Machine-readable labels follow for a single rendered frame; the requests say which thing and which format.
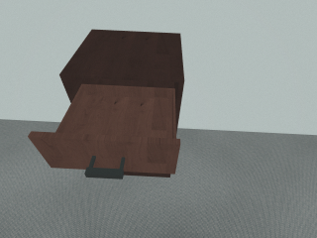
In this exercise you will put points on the drawer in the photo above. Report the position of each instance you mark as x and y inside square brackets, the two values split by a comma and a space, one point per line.
[112, 122]

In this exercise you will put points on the cabinet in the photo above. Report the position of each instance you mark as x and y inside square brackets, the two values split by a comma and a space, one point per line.
[128, 58]

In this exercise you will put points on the handle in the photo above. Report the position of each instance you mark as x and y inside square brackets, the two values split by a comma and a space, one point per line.
[104, 173]

